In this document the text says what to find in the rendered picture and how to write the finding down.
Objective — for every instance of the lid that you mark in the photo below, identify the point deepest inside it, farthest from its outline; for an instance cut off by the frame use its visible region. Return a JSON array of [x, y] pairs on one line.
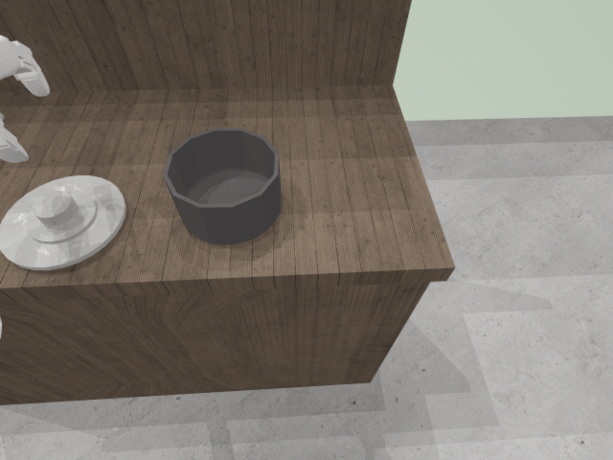
[[29, 243]]

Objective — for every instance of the pot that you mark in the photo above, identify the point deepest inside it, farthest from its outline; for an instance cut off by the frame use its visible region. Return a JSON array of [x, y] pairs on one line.
[[225, 184]]

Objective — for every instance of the table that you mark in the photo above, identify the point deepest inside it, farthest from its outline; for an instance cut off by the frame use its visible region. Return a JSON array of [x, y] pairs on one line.
[[318, 299]]

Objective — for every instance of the knob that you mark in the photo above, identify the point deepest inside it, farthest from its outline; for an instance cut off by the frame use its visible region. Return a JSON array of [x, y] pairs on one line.
[[55, 208]]

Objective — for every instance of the robot left hand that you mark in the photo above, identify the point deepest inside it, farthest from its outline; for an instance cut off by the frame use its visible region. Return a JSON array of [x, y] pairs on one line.
[[17, 59]]

